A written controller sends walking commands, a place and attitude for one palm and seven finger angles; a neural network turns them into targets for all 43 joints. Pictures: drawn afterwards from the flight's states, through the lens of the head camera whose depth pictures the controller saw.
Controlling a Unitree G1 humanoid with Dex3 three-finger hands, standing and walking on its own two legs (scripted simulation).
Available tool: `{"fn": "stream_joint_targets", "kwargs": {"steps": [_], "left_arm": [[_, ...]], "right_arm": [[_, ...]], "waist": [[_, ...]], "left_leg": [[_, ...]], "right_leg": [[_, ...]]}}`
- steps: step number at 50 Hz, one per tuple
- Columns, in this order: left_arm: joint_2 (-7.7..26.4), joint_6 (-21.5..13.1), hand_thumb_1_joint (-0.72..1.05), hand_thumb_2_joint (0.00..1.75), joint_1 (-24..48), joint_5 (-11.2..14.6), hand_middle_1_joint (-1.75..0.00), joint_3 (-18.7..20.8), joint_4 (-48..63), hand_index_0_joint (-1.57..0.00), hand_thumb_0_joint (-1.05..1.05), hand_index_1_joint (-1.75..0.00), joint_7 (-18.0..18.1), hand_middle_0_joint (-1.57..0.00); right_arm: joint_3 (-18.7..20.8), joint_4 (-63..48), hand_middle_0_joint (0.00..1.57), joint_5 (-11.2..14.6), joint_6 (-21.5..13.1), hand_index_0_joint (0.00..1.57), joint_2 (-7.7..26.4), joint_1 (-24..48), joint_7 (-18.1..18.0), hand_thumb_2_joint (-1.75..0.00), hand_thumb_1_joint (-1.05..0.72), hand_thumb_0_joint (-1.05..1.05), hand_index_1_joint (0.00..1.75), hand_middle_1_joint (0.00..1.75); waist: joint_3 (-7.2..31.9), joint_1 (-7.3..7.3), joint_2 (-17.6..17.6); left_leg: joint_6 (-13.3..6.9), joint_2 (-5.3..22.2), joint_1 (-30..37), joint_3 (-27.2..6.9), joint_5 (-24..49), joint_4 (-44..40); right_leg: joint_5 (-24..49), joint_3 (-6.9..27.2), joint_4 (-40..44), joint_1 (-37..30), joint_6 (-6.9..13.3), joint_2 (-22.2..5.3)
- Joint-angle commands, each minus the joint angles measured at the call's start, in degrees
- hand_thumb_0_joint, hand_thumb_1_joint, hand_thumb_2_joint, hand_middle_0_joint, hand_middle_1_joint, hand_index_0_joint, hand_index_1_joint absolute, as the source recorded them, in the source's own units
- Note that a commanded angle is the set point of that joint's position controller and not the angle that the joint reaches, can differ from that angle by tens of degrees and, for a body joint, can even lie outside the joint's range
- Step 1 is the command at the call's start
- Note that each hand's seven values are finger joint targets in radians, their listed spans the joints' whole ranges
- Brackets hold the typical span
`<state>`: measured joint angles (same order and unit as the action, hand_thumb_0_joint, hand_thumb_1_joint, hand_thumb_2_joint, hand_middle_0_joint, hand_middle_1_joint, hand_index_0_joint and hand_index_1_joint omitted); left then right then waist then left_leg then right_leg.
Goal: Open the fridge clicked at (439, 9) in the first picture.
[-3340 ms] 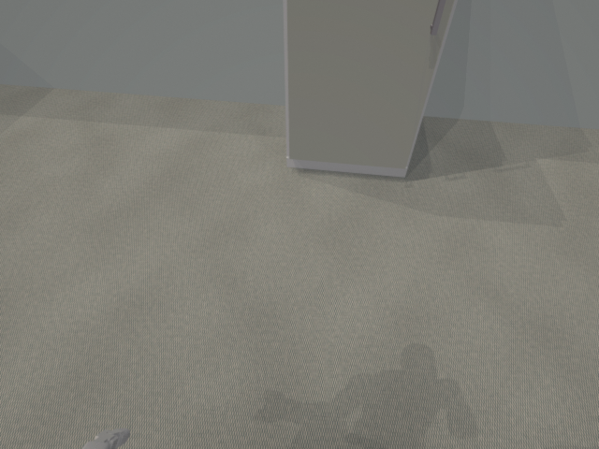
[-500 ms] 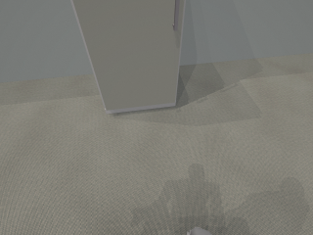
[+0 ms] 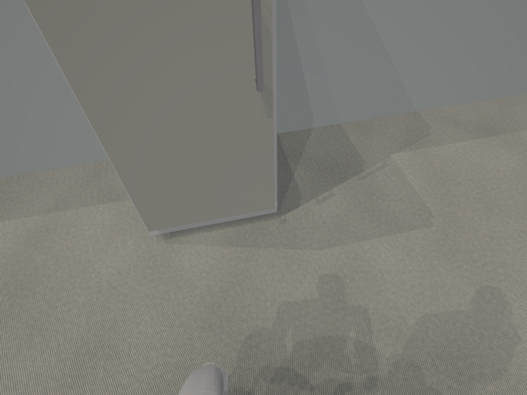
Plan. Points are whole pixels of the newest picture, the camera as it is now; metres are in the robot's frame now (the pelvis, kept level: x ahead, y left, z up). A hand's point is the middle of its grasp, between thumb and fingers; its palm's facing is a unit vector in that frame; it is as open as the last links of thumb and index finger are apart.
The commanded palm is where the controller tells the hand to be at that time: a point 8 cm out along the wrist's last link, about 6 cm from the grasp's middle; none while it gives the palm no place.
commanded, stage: walk to a spot facing it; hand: right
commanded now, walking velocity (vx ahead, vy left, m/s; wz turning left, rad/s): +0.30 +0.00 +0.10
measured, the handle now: (256, 41) +0.95 +0.07 +0.10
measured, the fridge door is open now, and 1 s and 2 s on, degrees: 0 0 0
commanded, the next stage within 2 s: turn to face it in 0.06 s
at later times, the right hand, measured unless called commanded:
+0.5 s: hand (345, 352) +0.24 -0.13 -0.18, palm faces -0.03 +0.97 -0.23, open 7.2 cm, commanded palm none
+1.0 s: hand (351, 321) +0.30 -0.15 -0.18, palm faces -0.19 +0.96 -0.19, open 7.4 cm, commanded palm none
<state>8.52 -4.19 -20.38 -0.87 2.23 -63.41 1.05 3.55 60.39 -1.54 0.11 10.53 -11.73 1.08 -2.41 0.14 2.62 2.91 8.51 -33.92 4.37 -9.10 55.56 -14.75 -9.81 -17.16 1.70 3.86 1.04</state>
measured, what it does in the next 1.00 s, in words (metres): walks ahead: left foot, then right foot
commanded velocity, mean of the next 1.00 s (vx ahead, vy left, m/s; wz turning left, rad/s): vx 0.11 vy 0.00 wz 0.19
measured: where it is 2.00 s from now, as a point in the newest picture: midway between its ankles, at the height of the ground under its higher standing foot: (261, 337)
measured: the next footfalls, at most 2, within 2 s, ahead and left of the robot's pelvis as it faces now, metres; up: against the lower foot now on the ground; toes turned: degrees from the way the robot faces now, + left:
left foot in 0.22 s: +0.25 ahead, +0.15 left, +0.00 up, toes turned +9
right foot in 0.66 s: +0.28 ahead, -0.08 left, +0.00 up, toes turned +2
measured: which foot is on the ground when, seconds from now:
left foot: up 0.00-0.20, down 0.22-0.66, up 0.68-1.00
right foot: down 0.00-0.20, up 0.22-0.64, down 0.66-1.00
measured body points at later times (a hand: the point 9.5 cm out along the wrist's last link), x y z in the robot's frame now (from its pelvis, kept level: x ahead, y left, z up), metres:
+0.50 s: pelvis +0.18 +0.06 -0.01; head +0.19 +0.07 +0.44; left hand +0.21 +0.29 -0.17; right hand +0.24 -0.18 -0.16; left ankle +0.21 +0.14 -0.75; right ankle +0.21 -0.09 -0.70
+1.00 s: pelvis +0.22 +0.03 +0.00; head +0.24 +0.03 +0.45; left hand +0.18 +0.26 -0.15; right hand +0.31 -0.20 -0.16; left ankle +0.17 +0.15 -0.72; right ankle +0.24 -0.08 -0.75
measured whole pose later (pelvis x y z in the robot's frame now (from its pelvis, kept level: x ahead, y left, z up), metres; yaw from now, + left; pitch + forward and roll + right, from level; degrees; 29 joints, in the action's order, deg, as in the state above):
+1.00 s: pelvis +0.22 +0.03 +0.00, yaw +13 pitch +0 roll +1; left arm 9.8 -1.3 -15.6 -2.1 2.0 -60.6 1.3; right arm 3.6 60.8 -1.3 1.7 11.0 -13.4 0.8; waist -1.6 -1.2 -0.2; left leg 0.9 2.7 -16.6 4.7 -25.1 40.1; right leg -14.1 -10.0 -25.1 10.5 0.5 -5.0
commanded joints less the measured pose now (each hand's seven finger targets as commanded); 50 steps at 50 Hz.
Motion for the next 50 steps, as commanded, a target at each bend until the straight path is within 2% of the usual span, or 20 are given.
{"fn": "stream_joint_targets", "kwargs": {"steps": [1,4,6,7,9,10,11,12,14,16,18,27,31,33,34,36,38,45,48,50], "left_arm": [[6.52,-1.02,0.9,0.9,-7.44,-0.14,-0.3,1.26,-0.01,-0.2,0.0,-0.3,0.52,-0.2],[6.54,-0.65,0.9,0.9,-9.34,-0.58,-0.3,1.2,-1.22,-0.2,0.0,-0.3,0.64,-0.2],[7.3,-0.42,0.9,0.9,-8.74,-0.68,-0.3,1.24,-1.62,-0.2,0.0,-0.3,0.82,-0.2],[7.8,-0.25,0.9,0.9,-8.6,-0.6,-0.3,1.17,-1.85,-0.2,0.0,-0.3,0.87,-0.2],[8.02,-0.26,0.9,0.9,-6.76,0.09,-0.3,1.15,-1.63,-0.2,0.0,-0.3,0.7,-0.2],[5.59,-0.49,0.9,0.9,-8.71,0.8,-0.3,1.01,-0.8,-0.2,0.0,-0.3,0.3,-0.2],[3.88,-0.46,0.9,0.9,-10.28,1.16,-0.3,0.74,0.03,-0.2,0.0,-0.3,0.76,-0.2],[3.81,0.14,0.9,0.9,-7.63,1.13,-0.3,0.64,0.24,-0.2,0.0,-0.3,0.94,-0.2],[2.75,1.45,0.9,0.9,-2.22,0.39,-0.3,0.68,1.22,-0.2,0.0,-0.3,0.69,-0.2],[1.05,3.07,0.9,0.9,-5.34,-0.22,-0.3,0.24,0.15,-0.2,0.0,-0.3,0.52,-0.2],[0.36,4.14,0.9,0.9,-6.3,-0.25,-0.3,0.24,-0.02,-0.2,0.0,-0.3,0.41,-0.2],[3.73,4.2,0.9,0.9,6.02,0.08,-0.3,0.3,5.9,-0.2,0.0,-0.3,0.33,-0.2],[5.05,3.39,0.9,0.9,3.37,0.34,-0.3,0.16,5.24,-0.2,0.0,-0.3,0.82,-0.2],[11.98,3.09,0.9,0.9,3.16,-0.28,-0.3,1.11,6.43,-0.2,0.0,-0.3,1.07,-0.2],[12.28,3.45,0.9,0.9,4.99,-0.6,-0.3,1.31,6.97,-0.2,0.0,-0.3,1.33,-0.2],[10.42,3.53,0.9,0.9,9.36,-0.69,-0.3,0.7,8.29,-0.2,0.0,-0.3,1.8,-0.2],[9.1,2.89,0.9,0.9,9.89,-0.52,-0.3,0.23,8.56,-0.2,0.0,-0.3,1.75,-0.2],[9.82,1.91,0.9,0.9,0.07,-1.15,-0.3,1.79,4.67,-0.2,0.0,-0.3,0.99,-0.2],[10.5,2.38,0.9,0.9,0.33,-1.13,-0.3,2.13,3.56,-0.2,0.0,-0.3,0.48,-0.2],[9.93,2.59,0.9,0.9,1.45,-0.75,-0.3,1.91,3.03,-0.2,0.0,-0.3,0.27,-0.2]], "right_arm": [[-0.12,-5.11,0.2,0.04,-1.29,0.2,1.44,6.61,0.28,-0.9,-0.9,0.0,0.3,0.3],[-0.24,-6.21,0.2,0.17,-1.65,0.2,1.36,9.72,0.16,-0.9,-0.9,0.0,0.3,0.3],[-0.15,-6.19,0.2,0.26,-1.96,0.2,1.7,8.1,0.09,-0.9,-0.9,0.0,0.3,0.3],[-0.08,-5.3,0.2,0.19,-2.33,0.2,2.23,4.91,0.01,-0.9,-0.9,0.0,0.3,0.3],[0.84,-0.62,0.2,-0.17,-3.46,0.2,5.48,-9.99,-0.63,-0.9,-0.9,0.0,0.3,0.3],[2.12,1.31,0.2,-0.37,-4.14,0.2,10.94,-17.32,-1.48,-0.9,-0.9,0.0,0.3,0.3],[2.29,2.16,0.2,0.78,-4.06,0.2,14.55,-19.9,-1.63,-0.9,-0.9,0.0,0.3,0.3],[2.31,1.03,0.2,1.22,-4.05,0.2,14.12,-16.17,-1.91,-0.9,-0.9,0.0,0.3,0.3],[0.8,-1.48,0.2,1.26,-3.35,0.2,8.36,-6.3,-2.56,-0.9,-0.9,0.0,0.3,0.3],[0.03,-2.46,0.2,0.78,-3.61,0.2,5.47,-1.97,-2.78,-0.9,-0.9,0.0,0.3,0.3],[-0.14,-2.73,0.2,0.48,-3.23,0.2,5.26,-0.42,-2.75,-0.9,-0.9,0.0,0.3,0.3],[1.63,-3.4,0.2,0.12,-1.02,0.2,8.37,-2.71,-2.26,-0.9,-0.9,0.0,0.3,0.3],[1.55,-3.95,0.2,0.85,0.03,0.2,7.83,-1.59,-2.18,-0.9,-0.9,0.0,0.3,0.3],[0.85,-4.94,0.2,1.28,0.55,0.2,3.37,-4.2,-1.61,-0.9,-0.9,0.0,0.3,0.3],[1.05,-5.27,0.2,0.87,1.18,0.2,4.26,-2.81,-1.7,-0.9,-0.9,0.0,0.3,0.3],[1.81,-4.34,0.2,0.29,1.82,0.2,5.0,-3.37,-1.3,-0.9,-0.9,0.0,0.3,0.3],[1.38,-3.19,0.2,0.24,1.43,0.2,3.89,-5.49,-0.92,-0.9,-0.9,0.0,0.3,0.3],[0.01,-4.43,0.2,-0.02,0.21,0.2,1.62,0.54,-0.18,-0.9,-0.9,0.0,0.3,0.3],[-0.36,-3.61,0.2,0.1,-0.39,0.2,1.18,-0.34,0.06,-0.9,-0.9,0.0,0.3,0.3],[-0.29,-1.57,0.2,0.15,-0.93,0.2,1.3,-4.65,-0.02,-0.9,-0.9,0.0,0.3,0.3]], "waist": [[-5.45,-2.6,-8.68],[-6.72,-3.35,-8.95],[-5.63,-2.04,-10.05],[-3.53,-0.56,-9.2],[4.02,6.25,-5.35],[11.47,7.75,4.43],[15.26,5.73,8.54],[15.87,5.71,7.9],[3.29,2.22,0.74],[2.23,-1.77,1.76],[3.13,-3.2,2.67],[3.71,0.22,5.16],[2.9,-1.78,0.87],[1.62,-0.71,-17.65],[-0.61,-1.29,-21.67],[-2.29,0.68,-14.04],[1.17,1.25,-10.23],[1.55,-3.21,-11.04],[1.02,-2.5,-12.46],[1.36,0.0,-10.56]], "left_leg": [[-1.15,-0.74,-3.92,1.11,1.5,-10.02],[-2.93,-2.38,-0.89,1.87,-0.08,-15.49],[-4.38,-4.24,4.86,2.77,-2.23,-18.59],[-5.14,-6.2,10.05,4.19,-2.86,-20.5],[-6.37,-6.33,31.18,3.22,6.47,-26.08],[-10.95,7.03,45.71,-11.56,23.39,-25.4],[-18.58,19.01,50.01,-26.96,45.52,-29.48],[-19.97,18.22,43.71,-27.1,41.58,-31.9],[-17.09,13.16,27.3,-18.7,30.05,-35.88],[-13.66,9.04,18.28,-10.49,28.89,-38.13],[-12.38,5.94,14.12,-7.63,24.33,-39.1],[-13.35,5.06,19.06,-15.07,10.15,-38.98],[-9.14,1.24,13.51,-13.9,3.84,-34.24],[-3.6,-7.84,8.43,-5.09,-12.19,-21.77],[-2.19,-8.82,8.15,-2.79,-21.23,-11.77],[-2.17,-7.17,7.74,-5.62,-19.0,0.1],[-1.68,-6.58,7.49,-4.47,-15.67,2.28],[-1.68,-5.14,6.81,-0.59,-17.63,-9.63],[-2.49,-6.46,13.21,1.78,-17.04,-18.97],[-2.82,-7.51,22.9,3.55,-8.42,-29.2]], "right_leg": [[23.06,7.66,6.72,-2.45,4.35,-15.97],[27.89,6.94,4.33,-3.22,4.1,-16.92],[34.51,6.2,0.57,-3.09,3.71,-17.28],[41.02,5.8,-3.94,-3.4,3.28,-16.71],[40.41,3.2,-21.81,4.27,-0.07,-13.46],[19.13,0.12,-38.51,16.84,-2.83,-7.69],[-19.93,2.39,-55.35,25.47,-4.76,-1.0],[-19.28,9.29,-58.66,25.08,-4.47,-4.12],[-12.27,9.84,-57.23,26.48,-4.86,-8.0],[-8.46,8.73,-50.41,22.07,-5.94,-9.01],[-7.13,6.92,-43.5,18.27,-6.89,-8.29],[-6.71,6.49,-26.01,18.06,-7.53,-5.97],[2.83,6.1,-8.0,4.55,-6.64,-5.4],[7.01,22.35,0.89,4.63,0.02,-21.11],[5.78,25.67,5.74,9.5,3.27,-24.6],[6.85,20.46,4.89,12.8,4.27,-21.67],[12.17,14.31,2.81,9.07,3.48,-18.57],[7.46,14.07,3.48,1.0,4.86,-19.92],[1.72,13.65,2.4,4.17,3.88,-18.89],[-4.4,11.03,-1.19,9.55,1.36,-16.63]]}}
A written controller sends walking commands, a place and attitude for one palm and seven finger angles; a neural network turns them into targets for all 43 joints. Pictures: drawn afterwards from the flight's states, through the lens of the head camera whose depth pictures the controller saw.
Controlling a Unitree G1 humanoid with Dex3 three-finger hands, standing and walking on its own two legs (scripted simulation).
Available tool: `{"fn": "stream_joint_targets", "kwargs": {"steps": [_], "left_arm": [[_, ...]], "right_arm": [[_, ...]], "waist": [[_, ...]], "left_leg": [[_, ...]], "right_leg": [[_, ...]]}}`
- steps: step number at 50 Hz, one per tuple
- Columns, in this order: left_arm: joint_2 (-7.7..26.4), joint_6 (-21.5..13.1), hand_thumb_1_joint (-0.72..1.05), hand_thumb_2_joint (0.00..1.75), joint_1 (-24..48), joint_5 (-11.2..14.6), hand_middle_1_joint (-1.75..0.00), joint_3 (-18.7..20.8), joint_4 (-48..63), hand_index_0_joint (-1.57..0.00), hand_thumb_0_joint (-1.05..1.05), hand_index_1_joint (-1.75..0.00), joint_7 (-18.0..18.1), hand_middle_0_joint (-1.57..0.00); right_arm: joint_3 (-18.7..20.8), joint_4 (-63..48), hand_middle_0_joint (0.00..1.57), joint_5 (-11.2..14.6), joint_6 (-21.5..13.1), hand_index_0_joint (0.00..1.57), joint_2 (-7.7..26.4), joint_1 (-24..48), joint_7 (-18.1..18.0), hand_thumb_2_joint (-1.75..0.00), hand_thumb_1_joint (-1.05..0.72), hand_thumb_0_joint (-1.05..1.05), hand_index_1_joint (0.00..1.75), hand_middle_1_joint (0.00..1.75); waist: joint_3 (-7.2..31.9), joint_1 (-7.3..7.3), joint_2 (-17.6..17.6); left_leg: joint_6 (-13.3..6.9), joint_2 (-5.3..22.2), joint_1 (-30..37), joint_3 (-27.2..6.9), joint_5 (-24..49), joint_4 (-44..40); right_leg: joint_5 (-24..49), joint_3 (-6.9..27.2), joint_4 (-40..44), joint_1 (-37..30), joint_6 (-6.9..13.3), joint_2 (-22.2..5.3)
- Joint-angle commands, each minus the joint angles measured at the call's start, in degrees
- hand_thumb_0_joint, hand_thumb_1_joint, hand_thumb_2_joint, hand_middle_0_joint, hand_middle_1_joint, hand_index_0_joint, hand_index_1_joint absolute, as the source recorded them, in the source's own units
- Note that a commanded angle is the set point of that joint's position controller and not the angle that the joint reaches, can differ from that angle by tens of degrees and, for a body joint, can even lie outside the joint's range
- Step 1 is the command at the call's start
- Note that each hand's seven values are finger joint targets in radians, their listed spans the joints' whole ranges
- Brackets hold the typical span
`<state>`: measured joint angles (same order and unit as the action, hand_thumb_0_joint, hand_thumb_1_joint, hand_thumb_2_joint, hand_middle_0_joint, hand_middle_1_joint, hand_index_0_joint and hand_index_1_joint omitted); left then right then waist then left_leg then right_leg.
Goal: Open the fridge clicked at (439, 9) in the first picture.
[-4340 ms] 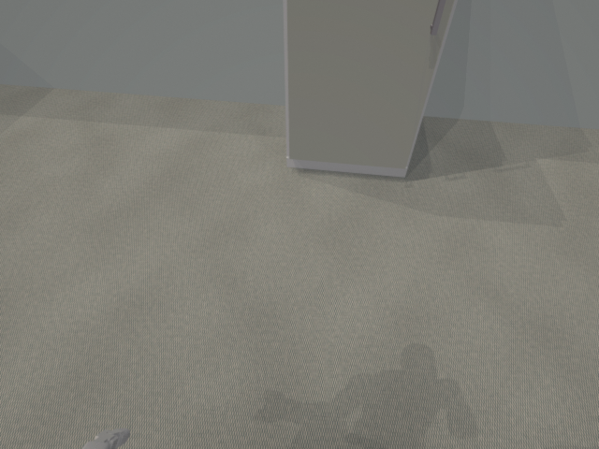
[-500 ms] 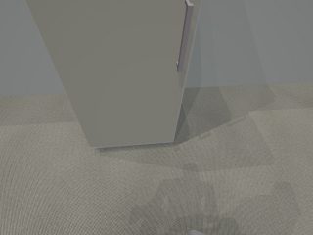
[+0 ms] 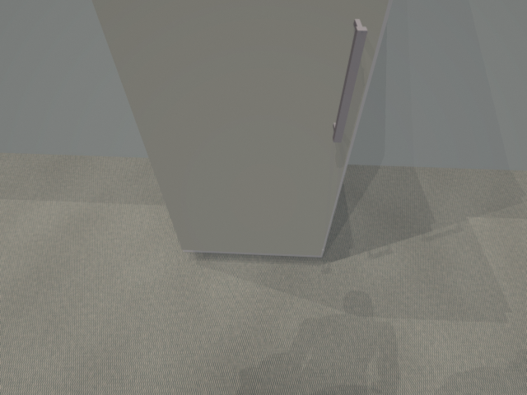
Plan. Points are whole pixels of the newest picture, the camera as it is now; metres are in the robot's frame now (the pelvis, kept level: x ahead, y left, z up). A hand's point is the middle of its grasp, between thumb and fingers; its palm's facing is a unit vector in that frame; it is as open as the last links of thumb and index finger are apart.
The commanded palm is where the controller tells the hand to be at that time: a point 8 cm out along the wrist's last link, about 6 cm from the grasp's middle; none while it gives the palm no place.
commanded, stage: take the last steps up to it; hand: right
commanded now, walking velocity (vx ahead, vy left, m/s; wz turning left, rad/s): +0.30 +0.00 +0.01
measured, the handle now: (346, 87) +0.72 -0.13 +0.10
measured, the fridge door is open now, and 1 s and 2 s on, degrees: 0 0 0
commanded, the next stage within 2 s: come to a stop and stand still in 0.62 s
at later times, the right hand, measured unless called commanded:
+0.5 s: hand out of the picture +0.06 -0.18 -0.20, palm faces +0.08 +0.99 -0.13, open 7.4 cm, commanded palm none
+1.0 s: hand (363, 315) +0.32 -0.17 -0.17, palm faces +0.06 +0.97 -0.22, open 7.3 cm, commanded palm none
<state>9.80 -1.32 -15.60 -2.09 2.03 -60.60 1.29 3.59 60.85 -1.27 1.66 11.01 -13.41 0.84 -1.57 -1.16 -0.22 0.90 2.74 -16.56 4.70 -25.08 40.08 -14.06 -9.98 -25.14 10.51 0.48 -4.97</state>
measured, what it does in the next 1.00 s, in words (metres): walks ahead: left foot, then right foot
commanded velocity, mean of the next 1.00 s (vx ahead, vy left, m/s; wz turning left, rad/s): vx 0.08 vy -0.03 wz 0.01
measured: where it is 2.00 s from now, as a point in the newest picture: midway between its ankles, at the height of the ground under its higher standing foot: outside the picture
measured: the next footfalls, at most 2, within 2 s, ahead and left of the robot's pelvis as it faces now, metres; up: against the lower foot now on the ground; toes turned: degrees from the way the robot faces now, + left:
left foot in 0.06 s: +0.04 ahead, +0.13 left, +0.00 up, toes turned +6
right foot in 0.42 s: +0.23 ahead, -0.13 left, +0.00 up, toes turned -10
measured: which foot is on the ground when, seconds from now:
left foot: up 0.00-0.04, down 0.06-0.44, up 0.46-0.78, down 0.80-1.00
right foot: down 0.00-0.06, up 0.08-0.40, down 0.42-0.84, up 0.86-1.00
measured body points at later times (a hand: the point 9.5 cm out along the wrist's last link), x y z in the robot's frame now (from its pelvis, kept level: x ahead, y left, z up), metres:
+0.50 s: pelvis +0.13 -0.03 -0.02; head +0.15 -0.05 +0.43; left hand +0.19 +0.21 -0.16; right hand +0.06 -0.24 -0.19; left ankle +0.01 +0.11 -0.69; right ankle +0.19 -0.12 -0.74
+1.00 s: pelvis +0.22 +0.00 -0.01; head +0.25 +0.02 +0.44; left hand +0.23 +0.21 -0.18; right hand +0.31 -0.23 -0.15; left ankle +0.28 +0.10 -0.74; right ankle +0.18 -0.13 -0.71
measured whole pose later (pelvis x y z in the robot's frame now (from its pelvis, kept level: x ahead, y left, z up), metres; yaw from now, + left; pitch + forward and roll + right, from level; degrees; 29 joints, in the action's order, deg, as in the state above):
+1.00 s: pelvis +0.22 +0.00 -0.01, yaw -1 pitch -1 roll -1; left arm 7.8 2.4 -14.7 -0.3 2.3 -63.5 1.6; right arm 2.2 59.0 -1.0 -0.7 7.2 -6.9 -2.5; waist -3.9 -0.6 -1.5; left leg -2.7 3.4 -16.9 8.7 -11.6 29.9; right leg -30.1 -3.6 -46.9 16.2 -2.1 -2.1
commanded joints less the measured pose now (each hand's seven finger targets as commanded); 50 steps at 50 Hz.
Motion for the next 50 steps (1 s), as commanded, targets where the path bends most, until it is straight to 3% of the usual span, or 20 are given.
{"fn": "stream_joint_targets", "kwargs": {"steps": [1,3,4,6,10,17,20,21,22,23,25,29,35,38,39,40,41,43,46,50], "left_arm": [[7.41,-0.37,0.9,0.9,-2.85,0.79,-0.3,1.84,0.14,-0.2,0.0,-0.3,-0.22,-0.2],[2.6,-0.57,0.9,0.9,1.58,1.22,-0.3,0.53,3.28,-0.2,0.0,-0.3,-1.1,-0.2],[5.09,-0.26,0.9,0.9,5.57,0.65,-0.3,1.1,4.73,-0.2,0.0,-0.3,-1.24,-0.2],[4.95,0.03,0.9,0.9,5.47,0.55,-0.3,1.77,3.86,-0.2,0.0,-0.3,-1.7,-0.2],[2.03,0.2,0.9,0.9,-0.15,0.71,-0.3,1.78,1.56,-0.2,0.0,-0.3,-2.41,-0.2],[1.33,-1.03,0.9,0.9,2.68,1.14,-0.3,1.4,3.68,-0.2,0.0,-0.3,-3.01,-0.2],[4.9,-1.98,0.9,0.9,-9.49,0.57,-0.3,2.21,-0.23,-0.2,0.0,-0.3,-1.96,-0.2],[10.69,-2.46,0.9,0.9,-16.06,-0.21,-0.3,3.39,-1.69,-0.2,0.0,-0.3,-1.14,-0.2],[14.35,-1.93,0.9,0.9,-19.75,0.27,-0.3,3.78,-2.2,-0.2,0.0,-0.3,-0.56,-0.2],[13.39,-1.56,0.9,0.9,-16.62,0.53,-0.3,3.53,-1.91,-0.2,0.0,-0.3,-0.04,-0.2],[7.62,-2.12,0.9,0.9,-8.88,0.55,-0.3,2.11,0.29,-0.2,0.0,-0.3,0.11,-0.2],[5.0,-3.06,0.9,0.9,-3.58,0.81,-0.3,1.04,0.88,-0.2,0.0,-0.3,0.43,-0.2],[6.23,-1.63,0.9,0.9,-2.91,0.51,-0.3,1.87,0.19,-0.2,0.0,-0.3,-0.09,-0.2],[4.4,-1.01,0.9,0.9,-2.09,0.83,-0.3,1.18,-0.66,-0.2,0.0,-0.3,0.07,-0.2],[2.49,-1.29,0.9,0.9,-3.05,1.17,-0.3,0.54,-1.09,-0.2,0.0,-0.3,0.04,-0.2],[0.24,-1.17,0.9,0.9,-4.75,1.75,-0.3,-0.08,-0.95,-0.2,0.0,-0.3,-0.15,-0.2],[0.16,-0.41,0.9,0.9,-6.8,1.85,-0.3,0.0,-1.57,-0.2,0.0,-0.3,-0.26,-0.2],[0.88,1.6,0.9,0.9,-6.21,1.87,-0.3,0.43,-2.18,-0.2,0.0,-0.3,0.24,-0.2],[0.83,2.71,0.9,0.9,-4.95,2.09,-0.3,0.84,-2.02,-0.2,0.0,-0.3,0.75,-0.2],[1.5,3.86,0.9,0.9,-1.69,1.77,-0.3,1.78,0.89,-0.2,0.0,-0.3,0.51,-0.2]], "right_arm": [[-0.1,-0.62,0.2,-0.1,-2.91,0.2,2.19,-6.14,-0.06,-0.9,-0.9,0.0,0.3,0.3],[1.6,1.46,0.2,-0.29,-3.39,0.2,10.89,-13.44,-1.25,-0.9,-0.9,0.0,0.3,0.3],[1.71,1.61,0.2,0.2,-3.46,0.2,11.41,-15.37,-1.69,-0.9,-0.9,0.0,0.3,0.3],[1.12,1.29,0.2,0.06,-3.91,0.2,8.1,-10.86,-2.0,-0.9,-0.9,0.0,0.3,0.3],[0.25,-0.03,0.2,-0.27,-5.29,0.2,5.46,-6.38,-1.98,-0.9,-0.9,0.0,0.3,0.3],[0.5,2.34,0.2,-0.26,-5.42,0.2,6.65,-9.29,-1.87,-0.9,-0.9,0.0,0.3,0.3],[0.38,2.43,0.2,0.07,-4.79,0.2,4.91,-8.63,-1.77,-0.9,-0.9,0.0,0.3,0.3],[0.09,1.49,0.2,0.57,-4.58,0.2,1.7,-10.7,-1.42,-0.9,-0.9,0.0,0.3,0.3],[-0.28,-0.45,0.2,0.66,-4.66,0.2,0.33,-9.68,-1.21,-0.9,-0.9,0.0,0.3,0.3],[-0.38,-1.28,0.2,0.25,-4.15,0.2,1.08,-6.89,-1.59,-0.9,-0.9,0.0,0.3,0.3],[-0.07,-1.42,0.2,-0.07,-4.35,0.2,0.98,-1.64,-0.77,-0.9,-0.9,0.0,0.3,0.3],[-0.55,0.24,0.2,-0.19,-2.73,0.2,-1.55,-6.89,-0.57,-0.9,-0.9,0.0,0.3,0.3],[-0.82,-2.3,0.2,-0.35,-2.45,0.2,-1.94,-2.78,-0.77,-0.9,-0.9,0.0,0.3,0.3],[-1.03,-1.28,0.2,-0.32,-3.18,0.2,-0.78,-5.38,-1.45,-0.9,-0.9,0.0,0.3,0.3],[-0.99,-0.25,0.2,-0.27,-3.89,0.2,1.47,-7.39,-2.0,-0.9,-0.9,0.0,0.3,0.3],[-0.96,0.04,0.2,-0.18,-4.41,0.2,5.18,-7.11,-2.55,-0.9,-0.9,0.0,0.3,0.3],[-0.83,-0.53,0.2,0.26,-3.99,0.2,7.72,-5.6,-2.59,-0.9,-0.9,0.0,0.3,0.3],[-0.57,-0.91,0.2,0.46,-3.83,0.2,7.4,-3.45,-3.16,-0.9,-0.9,0.0,0.3,0.3],[0.26,-1.43,0.2,0.05,-2.84,0.2,7.53,-2.0,-3.92,-0.9,-0.9,0.0,0.3,0.3],[1.7,-3.49,0.2,-0.49,-1.64,0.2,8.89,-0.17,-4.29,-0.9,-0.9,0.0,0.3,0.3]], "waist": [[1.06,2.78,-4.77],[-2.07,6.89,15.77],[-3.4,8.32,12.33],[-8.46,5.25,10.86],[-7.23,1.01,6.9],[-5.63,1.67,7.82],[-0.14,-3.84,-0.9],[5.47,-5.28,-12.95],[7.69,-5.47,-19.5],[6.38,-5.04,-17.33],[-2.27,-3.24,-7.51],[0.42,1.4,-6.81],[-1.79,1.2,-6.22],[-1.5,3.38,-1.77],[0.44,3.9,2.84],[2.35,2.28,9.27],[2.01,0.92,7.89],[2.3,1.4,15.66],[3.99,2.12,8.05],[5.03,2.93,5.96]], "left_leg": [[-1.52,-0.16,12.26,1.19,9.41,-18.46],[-10.21,18.96,22.97,-23.89,-4.16,-30.34],[-13.23,21.59,18.59,-27.91,-9.24,-32.57],[-12.39,19.14,12.41,-23.46,-7.96,-33.29],[-9.45,14.41,7.1,-8.94,9.35,-31.25],[-7.94,12.94,8.27,-5.24,16.68,-26.28],[-4.9,7.67,2.18,-0.12,21.34,-7.85],[-2.05,1.33,-6.7,4.03,9.55,7.96],[-1.36,-2.99,-13.77,2.69,-9.45,22.03],[-2.34,-0.36,-16.04,-2.01,-9.51,30.15],[-2.18,3.7,-18.42,-3.84,0.12,31.31],[-0.59,4.04,-9.5,-1.71,4.33,18.27],[-0.08,2.46,-4.04,1.03,6.88,0.99],[0.09,0.71,5.05,1.7,16.8,-12.62],[-0.28,4.36,10.29,-3.19,27.0,-17.41],[-3.11,12.83,13.11,-12.1,40.1,-18.45],[-6.07,17.16,10.36,-12.01,44.56,-18.81],[-9.53,17.51,7.25,-13.08,53.23,-20.1],[-12.34,18.3,12.5,-11.79,62.65,-16.8],[-13.48,19.04,11.58,-10.86,57.27,-17.37]], "right_leg": [[-8.77,8.89,2.62,5.38,2.71,-8.17],[-19.53,-0.76,-19.11,27.13,-1.67,0.97],[-18.96,4.63,-27.12,29.56,-1.16,-0.68],[-11.6,7.7,-33.01,30.97,-0.81,-2.75],[-3.37,5.32,-28.51,23.06,-2.17,-2.98],[-0.06,2.4,-13.03,14.04,-1.1,-0.5],[3.35,2.56,-3.04,-6.35,-0.1,0.86],[5.27,18.36,1.57,-16.07,4.04,-11.28],[5.59,32.1,8.95,-18.24,8.89,-20.4],[-3.94,32.22,11.45,-13.11,10.04,-21.33],[-4.58,25.39,13.31,-1.92,9.21,-17.38],[9.32,11.79,13.13,1.86,7.59,-12.15],[2.97,10.13,12.27,3.1,8.58,-12.44],[9.25,7.09,3.25,4.5,4.82,-8.42],[8.86,4.37,-1.76,5.63,1.64,-4.98],[-1.99,2.7,-3.84,8.72,-1.02,-1.57],[-9.65,3.19,-4.77,6.3,-1.9,0.51],[-15.41,4.37,-12.53,4.69,-2.54,0.45],[-17.06,7.25,-21.16,9.57,-2.73,1.54],[-16.78,9.46,-29.04,12.51,-3.25,2.75]]}}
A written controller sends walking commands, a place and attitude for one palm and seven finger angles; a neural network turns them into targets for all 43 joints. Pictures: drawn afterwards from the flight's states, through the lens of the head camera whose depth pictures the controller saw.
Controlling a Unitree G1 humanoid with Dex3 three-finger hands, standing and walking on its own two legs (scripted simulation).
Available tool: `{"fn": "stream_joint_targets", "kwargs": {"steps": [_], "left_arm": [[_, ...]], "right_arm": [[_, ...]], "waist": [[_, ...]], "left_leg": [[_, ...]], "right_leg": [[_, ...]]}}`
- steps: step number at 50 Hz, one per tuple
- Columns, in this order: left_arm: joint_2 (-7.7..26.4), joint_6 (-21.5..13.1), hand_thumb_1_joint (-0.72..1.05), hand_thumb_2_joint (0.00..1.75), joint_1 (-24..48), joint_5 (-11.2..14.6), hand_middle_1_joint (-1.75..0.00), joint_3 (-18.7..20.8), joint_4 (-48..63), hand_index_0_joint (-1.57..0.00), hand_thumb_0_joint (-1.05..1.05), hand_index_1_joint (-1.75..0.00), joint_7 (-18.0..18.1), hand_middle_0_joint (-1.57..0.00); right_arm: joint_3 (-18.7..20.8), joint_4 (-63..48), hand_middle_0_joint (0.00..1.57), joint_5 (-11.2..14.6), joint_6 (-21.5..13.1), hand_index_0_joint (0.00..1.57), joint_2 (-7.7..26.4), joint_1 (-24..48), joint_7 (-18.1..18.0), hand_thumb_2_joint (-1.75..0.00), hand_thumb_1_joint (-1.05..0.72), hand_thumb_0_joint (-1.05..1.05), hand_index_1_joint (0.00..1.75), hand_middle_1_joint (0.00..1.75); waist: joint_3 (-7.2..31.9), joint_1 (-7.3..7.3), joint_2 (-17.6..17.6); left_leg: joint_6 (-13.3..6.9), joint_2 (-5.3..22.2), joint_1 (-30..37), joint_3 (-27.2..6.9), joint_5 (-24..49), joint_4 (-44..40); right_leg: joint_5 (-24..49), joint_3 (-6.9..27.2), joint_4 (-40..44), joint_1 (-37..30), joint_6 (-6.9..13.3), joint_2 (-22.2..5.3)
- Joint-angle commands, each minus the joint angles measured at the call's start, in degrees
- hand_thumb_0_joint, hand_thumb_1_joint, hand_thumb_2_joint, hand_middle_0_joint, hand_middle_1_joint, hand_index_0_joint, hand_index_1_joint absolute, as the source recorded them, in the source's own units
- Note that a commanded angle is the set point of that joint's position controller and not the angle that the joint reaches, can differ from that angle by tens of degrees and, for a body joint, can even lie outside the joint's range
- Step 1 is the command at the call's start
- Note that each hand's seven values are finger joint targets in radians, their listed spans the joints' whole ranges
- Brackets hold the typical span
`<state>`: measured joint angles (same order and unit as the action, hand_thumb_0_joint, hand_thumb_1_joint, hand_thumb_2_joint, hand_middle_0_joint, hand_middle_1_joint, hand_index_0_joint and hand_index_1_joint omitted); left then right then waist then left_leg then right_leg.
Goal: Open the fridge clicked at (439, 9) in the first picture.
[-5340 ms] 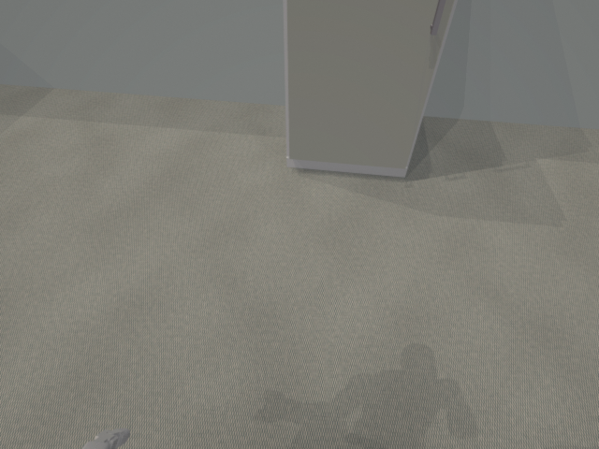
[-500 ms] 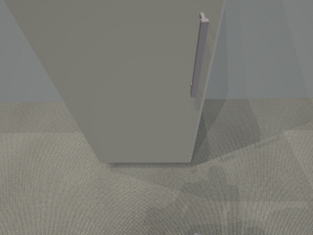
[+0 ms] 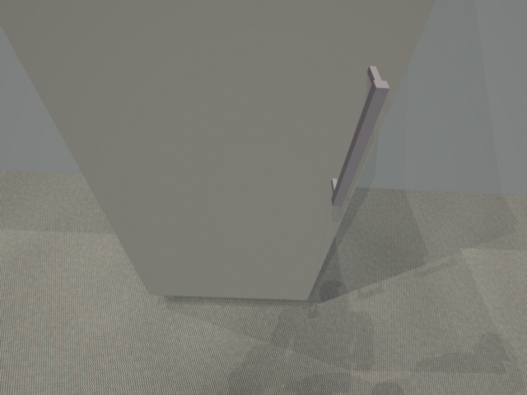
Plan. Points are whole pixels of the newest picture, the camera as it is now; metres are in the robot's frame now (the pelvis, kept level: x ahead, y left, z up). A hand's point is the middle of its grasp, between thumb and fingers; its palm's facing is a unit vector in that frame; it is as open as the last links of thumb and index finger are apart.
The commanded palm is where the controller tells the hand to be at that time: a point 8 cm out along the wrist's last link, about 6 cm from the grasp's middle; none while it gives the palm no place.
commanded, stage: come to a stop and stand still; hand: right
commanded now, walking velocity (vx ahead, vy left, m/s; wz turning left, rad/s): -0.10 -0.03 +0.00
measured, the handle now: (352, 146) +0.50 -0.11 +0.11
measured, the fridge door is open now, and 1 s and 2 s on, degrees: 0 0 0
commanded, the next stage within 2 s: look again from close up in 1.22 s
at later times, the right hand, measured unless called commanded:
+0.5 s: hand out of the picture -0.04 -0.24 -0.17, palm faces +0.02 +0.98 -0.18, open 7.4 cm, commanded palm none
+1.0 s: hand out of the picture -0.02 -0.16 -0.17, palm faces +0.03 +0.98 -0.21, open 7.3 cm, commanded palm none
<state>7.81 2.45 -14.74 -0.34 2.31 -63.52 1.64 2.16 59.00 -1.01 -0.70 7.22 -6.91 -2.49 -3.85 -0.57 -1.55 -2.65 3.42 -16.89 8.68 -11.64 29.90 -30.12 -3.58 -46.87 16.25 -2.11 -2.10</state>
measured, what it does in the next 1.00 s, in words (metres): steps on the spot: right foot, then left foot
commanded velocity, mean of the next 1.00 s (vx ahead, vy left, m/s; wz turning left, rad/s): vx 0.04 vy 0.05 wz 0.00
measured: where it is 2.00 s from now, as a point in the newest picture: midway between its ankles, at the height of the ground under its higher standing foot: outside the picture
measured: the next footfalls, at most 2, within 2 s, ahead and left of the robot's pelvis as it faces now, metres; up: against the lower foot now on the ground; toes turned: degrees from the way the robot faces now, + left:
right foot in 0.20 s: +0.05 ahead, -0.11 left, +0.00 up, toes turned -2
left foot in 0.64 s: +0.04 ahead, +0.12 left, +0.00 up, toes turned +7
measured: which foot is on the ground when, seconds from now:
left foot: down 0.00-0.20, up 0.22-0.62, down 0.64-1.00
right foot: up 0.00-0.18, down 0.20-1.00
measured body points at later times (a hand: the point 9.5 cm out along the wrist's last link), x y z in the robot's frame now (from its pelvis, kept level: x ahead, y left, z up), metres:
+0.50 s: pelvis -0.03 -0.05 +0.01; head -0.01 -0.08 +0.46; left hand -0.03 +0.18 -0.13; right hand -0.04 -0.29 -0.16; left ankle -0.07 +0.09 -0.69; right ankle -0.03 -0.15 -0.74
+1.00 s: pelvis -0.04 +0.01 +0.01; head -0.04 +0.03 +0.45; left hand -0.07 +0.22 -0.16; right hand -0.03 -0.21 -0.15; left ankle -0.06 +0.10 -0.74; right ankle -0.03 -0.15 -0.74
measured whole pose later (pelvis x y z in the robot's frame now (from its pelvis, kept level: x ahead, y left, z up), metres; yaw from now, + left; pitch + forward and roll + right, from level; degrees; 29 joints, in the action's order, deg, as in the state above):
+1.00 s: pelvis -0.04 +0.01 +0.01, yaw +1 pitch -2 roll +0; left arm 7.2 0.8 -16.6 -1.0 0.5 -66.7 1.7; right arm 1.1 64.9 0.0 0.1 8.2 -14.5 -2.0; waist -2.1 -0.8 -1.5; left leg -2.6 -1.1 -7.8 4.6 -15.6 25.2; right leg -12.0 -2.5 -24.2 10.0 -4.2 -5.9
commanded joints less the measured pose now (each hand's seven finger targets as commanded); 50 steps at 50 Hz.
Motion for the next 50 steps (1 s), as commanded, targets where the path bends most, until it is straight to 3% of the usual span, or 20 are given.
{"fn": "stream_joint_targets", "kwargs": {"steps": [1,6,8,9,10,11,13,16,18,21,24,27,29,30,32,34,35,37,39,50], "left_arm": [[3.5,0.22,0.9,0.9,-2.45,-0.03,-0.3,1.57,4.41,-0.2,0.0,-0.3,0.02,-0.2],[3.54,-0.53,0.9,0.9,-5.03,-0.14,-0.3,1.27,5.5,-0.2,0.0,-0.3,-0.66,-0.2],[3.43,-1.54,0.9,0.9,-9.06,-0.19,-0.3,0.71,3.87,-0.2,0.0,-0.3,-0.78,-0.2],[6.93,-2.24,0.9,0.9,-8.44,-0.81,-0.3,0.93,4.15,-0.2,0.0,-0.3,-0.7,-0.2],[10.46,-2.42,0.9,0.9,-5.39,-1.46,-0.3,1.21,6.09,-0.2,0.0,-0.3,-0.49,-0.2],[11.67,-2.5,0.9,0.9,-0.8,-1.69,-0.3,1.28,7.23,-0.2,0.0,-0.3,0.0,-0.2],[10.09,-2.91,0.9,0.9,2.82,-1.59,-0.3,0.81,7.51,-0.2,0.0,-0.3,0.64,-0.2],[9.98,-3.53,0.9,0.9,0.19,-1.1,-0.3,0.9,6.6,-0.2,0.0,-0.3,1.02,-0.2],[9.41,-3.64,0.9,0.9,-2.58,-0.94,-0.3,1.11,5.56,-0.2,0.0,-0.3,1.31,-0.2],[9.97,-3.68,0.9,0.9,-5.83,-1.15,-0.3,1.41,4.08,-0.2,0.0,-0.3,1.64,-0.2],[10.3,-3.27,0.9,0.9,-6.62,-1.25,-0.3,1.61,2.87,-0.2,0.0,-0.3,1.71,-0.2],[10.5,-2.95,0.9,0.9,-4.79,-1.1,-0.3,1.73,2.08,-0.2,0.0,-0.3,1.31,-0.2],[9.55,-2.93,0.9,0.9,-4.65,-0.72,-0.3,1.66,1.49,-0.2,0.0,-0.3,1.13,-0.2],[8.36,-3.06,0.9,0.9,-4.95,-0.34,-0.3,1.49,1.07,-0.2,0.0,-0.3,0.9,-0.2],[3.48,-3.16,0.9,0.9,-5.02,0.15,-0.3,0.19,1.41,-0.2,0.0,-0.3,0.24,-0.2],[2.34,-2.28,0.9,0.9,-4.12,-0.67,-0.3,-0.57,1.0,-0.2,0.0,-0.3,0.15,-0.2],[2.99,-2.17,0.9,0.9,-4.58,-0.77,-0.3,-0.57,0.24,-0.2,0.0,-0.3,0.19,-0.2],[3.04,-2.34,0.9,0.9,-6.66,-0.63,-0.3,-0.78,-1.42,-0.2,0.0,-0.3,0.2,-0.2],[3.41,-2.52,0.9,0.9,-6.33,-0.58,-0.3,-0.9,-2.09,-0.2,0.0,-0.3,0.23,-0.2],[3.57,-2.19,0.9,0.9,-5.74,-0.51,-0.3,-0.91,-1.93,-0.2,0.0,-0.3,0.43,-0.2]], "right_arm": [[3.19,-2.34,0.2,-0.83,0.94,0.2,12.61,-5.68,-0.9,-0.9,-0.9,0.0,0.3,0.3],[3.08,-4.03,0.2,-1.05,1.65,0.2,12.6,-2.6,-0.24,-0.9,-0.9,0.0,0.3,0.3],[2.33,-3.73,0.2,-0.42,1.97,0.2,10.74,-1.24,0.06,-0.9,-0.9,0.0,0.3,0.3],[1.55,-4.08,0.2,0.29,2.39,0.2,7.71,-2.66,0.41,-0.9,-0.9,0.0,0.3,0.3],[1.13,-4.57,0.2,0.6,2.65,0.2,5.15,-3.01,0.72,-0.9,-0.9,0.0,0.3,0.3],[1.37,-4.11,0.2,0.11,3.04,0.2,6.11,-2.32,1.0,-0.9,-0.9,0.0,0.3,0.3],[1.92,-1.92,0.2,-0.58,3.11,0.2,7.35,-4.73,1.88,-0.9,-0.9,0.0,0.3,0.3],[1.8,0.33,0.2,-0.62,2.45,0.2,7.35,-8.45,2.53,-0.9,-0.9,0.0,0.3,0.3],[1.82,0.02,0.2,-0.67,2.39,0.2,7.8,-7.71,2.65,-0.9,-0.9,0.0,0.3,0.3],[1.34,-0.37,0.2,-0.44,2.57,0.2,6.61,-7.1,2.57,-0.9,-0.9,0.0,0.3,0.3],[0.9,-0.55,0.2,0.04,2.67,0.2,5.68,-5.62,2.34,-0.9,-0.9,0.0,0.3,0.3],[0.39,1.11,0.2,0.4,2.26,0.2,4.37,-8.47,1.94,-0.9,-0.9,0.0,0.3,0.3],[0.37,2.58,0.2,0.37,1.55,0.2,4.53,-11.2,1.65,-0.9,-0.9,0.0,0.3,0.3],[0.39,3.4,0.2,0.29,1.06,0.2,5.77,-12.67,1.33,-0.9,-0.9,0.0,0.3,0.3],[0.41,4.21,0.2,0.32,0.26,0.2,9.4,-11.86,0.67,-0.9,-0.9,0.0,0.3,0.3],[0.37,4.13,0.2,0.35,-0.3,0.2,9.69,-10.24,0.5,-0.9,-0.9,0.0,0.3,0.3],[-0.05,4.14,0.2,0.45,-0.3,0.2,8.34,-9.24,0.42,-0.9,-0.9,0.0,0.3,0.3],[-0.47,4.03,0.2,0.66,-0.06,0.2,7.2,-8.36,0.46,-0.9,-0.9,0.0,0.3,0.3],[-0.48,4.22,0.2,0.84,0.04,0.2,6.96,-9.29,0.4,-0.9,-0.9,0.0,0.3,0.3],[-0.36,4.24,0.2,0.74,-0.07,0.2,6.93,-11.05,0.27,-0.9,-0.9,0.0,0.3,0.3]], "waist": [[7.39,2.06,8.32],[7.84,0.19,12.21],[7.69,-2.07,8.45],[5.13,-1.35,-3.78],[0.4,-1.07,-13.43],[-2.47,-0.72,-14.8],[-3.42,1.51,-9.61],[-0.55,0.65,-5.24],[-0.95,-0.44,-4.5],[2.22,-1.7,-5.88],[2.84,-2.47,-7.47],[4.46,-1.17,-9.38],[5.2,0.26,-7.47],[5.66,0.82,-4.59],[4.83,-0.09,4.92],[2.11,-0.08,14.15],[0.16,-0.39,13.23],[-0.74,-1.12,6.78],[-1.61,-0.36,2.74],[-1.61,-0.04,3.3]], "left_leg": [[-9.59,17.75,10.47,-14.11,39.92,-7.76],[-5.88,13.32,3.42,-12.69,10.71,-10.36],[-1.21,9.05,-3.89,-9.9,-8.55,-7.81],[1.92,4.16,-7.89,-7.45,-14.12,-1.64],[4.4,-0.5,-7.33,-4.41,-14.89,4.92],[4.44,-0.75,-5.99,-7.07,-13.5,11.48],[3.89,-1.17,-7.84,-10.58,-9.81,20.1],[4.85,-1.63,-12.29,-9.93,-7.06,24.41],[5.27,-0.86,-13.85,-9.92,-7.15,23.98],[5.76,-0.5,-13.03,-8.92,-9.71,20.06],[5.46,-0.41,-7.77,-7.95,-13.46,13.22],[4.79,-1.53,-1.27,-6.0,-11.01,5.69],[4.5,-1.79,5.78,-4.81,-1.85,-5.85],[4.23,-0.29,10.3,-6.34,3.52,-10.66],[0.48,9.38,13.21,-14.58,8.39,-12.08],[-1.76,9.5,5.95,-15.84,7.0,-14.05],[-1.81,8.61,3.49,-14.69,6.25,-14.28],[-0.39,5.36,2.24,-12.04,3.48,-12.68],[0.47,3.75,3.12,-11.04,3.46,-11.95],[0.48,3.46,3.41,-11.75,2.75,-13.67]], "right_leg": [[0.08,3.06,-6.77,6.17,-0.7,-0.09],[7.64,0.16,7.68,-1.6,-0.02,0.14],[15.99,-0.03,22.43,-11.86,0.56,-0.48],[9.02,9.37,30.27,-9.62,2.24,-6.56],[-2.9,21.37,39.58,1.13,5.81,-15.91],[-9.67,25.85,43.9,7.4,8.14,-18.03],[-4.16,21.29,42.23,4.85,7.33,-15.11],[6.96,13.58,39.13,-5.78,7.39,-12.89],[15.15,12.78,37.62,-8.9,8.34,-13.83],[28.48,12.25,34.42,-14.73,9.79,-15.07],[38.44,11.6,31.32,-13.82,10.69,-15.51],[36.33,10.56,29.81,-11.01,9.84,-13.61],[35.46,8.85,26.32,-8.26,7.68,-11.38],[31.44,7.34,24.12,-5.56,5.51,-9.27],[17.38,1.65,21.08,1.18,1.49,-3.58],[13.99,0.35,20.42,-1.93,0.63,-2.25],[15.66,0.61,20.72,-3.7,0.66,-2.73],[21.93,1.5,23.48,-6.28,0.81,-3.62],[24.4,1.86,24.26,-6.06,0.86,-4.45],[22.69,1.22,24.34,-7.36,0.61,-4.33]]}}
